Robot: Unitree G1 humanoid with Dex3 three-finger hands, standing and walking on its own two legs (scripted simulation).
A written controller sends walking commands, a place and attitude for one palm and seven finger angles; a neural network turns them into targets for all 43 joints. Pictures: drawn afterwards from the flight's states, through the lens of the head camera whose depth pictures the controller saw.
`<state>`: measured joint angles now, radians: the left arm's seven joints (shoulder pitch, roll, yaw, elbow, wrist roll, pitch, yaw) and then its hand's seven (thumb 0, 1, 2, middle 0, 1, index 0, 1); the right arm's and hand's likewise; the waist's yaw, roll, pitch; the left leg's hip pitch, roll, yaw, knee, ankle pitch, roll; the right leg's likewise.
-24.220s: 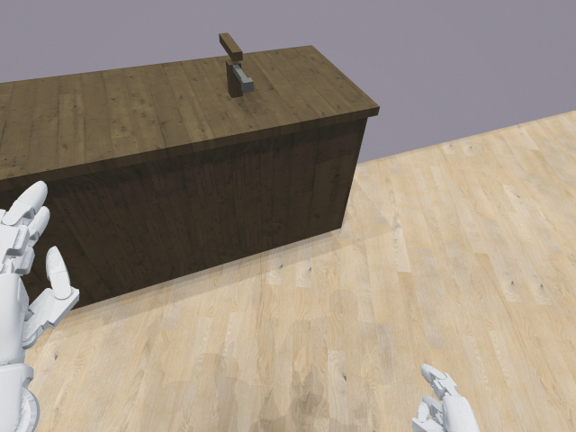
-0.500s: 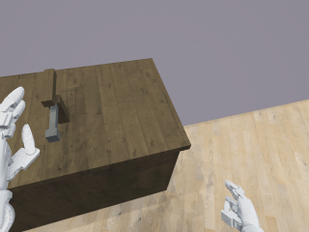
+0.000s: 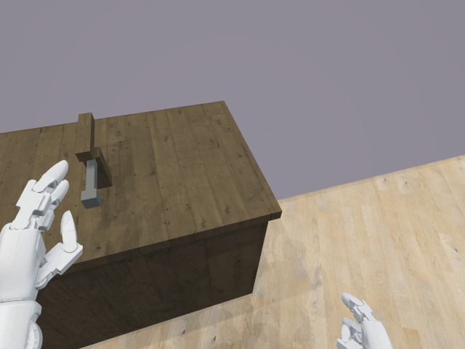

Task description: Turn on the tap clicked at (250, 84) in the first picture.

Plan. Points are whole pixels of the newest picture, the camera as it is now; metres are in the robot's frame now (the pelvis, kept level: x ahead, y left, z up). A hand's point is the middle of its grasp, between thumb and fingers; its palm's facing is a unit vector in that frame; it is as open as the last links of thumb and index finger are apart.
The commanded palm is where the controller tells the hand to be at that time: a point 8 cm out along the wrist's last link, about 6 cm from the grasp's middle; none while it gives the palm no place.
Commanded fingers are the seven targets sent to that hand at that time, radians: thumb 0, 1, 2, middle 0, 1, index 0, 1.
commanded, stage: come to a stop and stand still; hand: left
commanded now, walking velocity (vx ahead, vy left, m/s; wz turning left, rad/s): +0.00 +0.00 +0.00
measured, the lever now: (91, 198) +0.37 +0.31 +0.02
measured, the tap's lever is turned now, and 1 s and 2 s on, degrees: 0 0 0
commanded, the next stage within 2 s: look again from close up in 1.18 s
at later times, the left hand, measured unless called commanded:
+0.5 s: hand (30, 244) +0.20 +0.28 +0.15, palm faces +0.44 -0.83 -0.35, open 7.4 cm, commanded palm +0.14 +0.30 +0.18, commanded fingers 0.00 0.90 0.90 -0.20 -0.30 -0.20 -0.30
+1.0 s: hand (62, 205) +0.26 +0.26 +0.16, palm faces +0.40 -0.84 -0.37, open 7.4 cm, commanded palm +0.20 +0.29 +0.18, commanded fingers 0.00 0.90 0.90 -0.20 -0.30 -0.20 -0.30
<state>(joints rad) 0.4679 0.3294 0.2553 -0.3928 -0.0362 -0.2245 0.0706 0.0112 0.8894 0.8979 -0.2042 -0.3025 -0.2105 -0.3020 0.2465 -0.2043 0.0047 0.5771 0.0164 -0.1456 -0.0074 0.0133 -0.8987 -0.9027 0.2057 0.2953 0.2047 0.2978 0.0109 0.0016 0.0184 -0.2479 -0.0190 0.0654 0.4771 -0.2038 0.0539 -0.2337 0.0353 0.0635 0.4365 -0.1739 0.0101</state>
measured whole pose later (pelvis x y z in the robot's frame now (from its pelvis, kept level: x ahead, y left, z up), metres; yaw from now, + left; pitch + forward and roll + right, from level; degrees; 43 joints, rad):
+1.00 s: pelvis +0.05 +0.01 +0.00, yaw +2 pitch +0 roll -1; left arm 0.43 0.37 0.35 -0.48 -0.04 -0.22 0.10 0.01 0.89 0.90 -0.21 -0.30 -0.21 -0.30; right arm 0.19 -0.19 0.00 0.58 0.01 -0.13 -0.02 0.01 -0.90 -0.90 0.20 0.30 0.20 0.30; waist 0.02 -0.03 0.04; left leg -0.21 -0.02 0.05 0.45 -0.25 0.06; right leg -0.17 0.03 0.06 0.39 -0.22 0.01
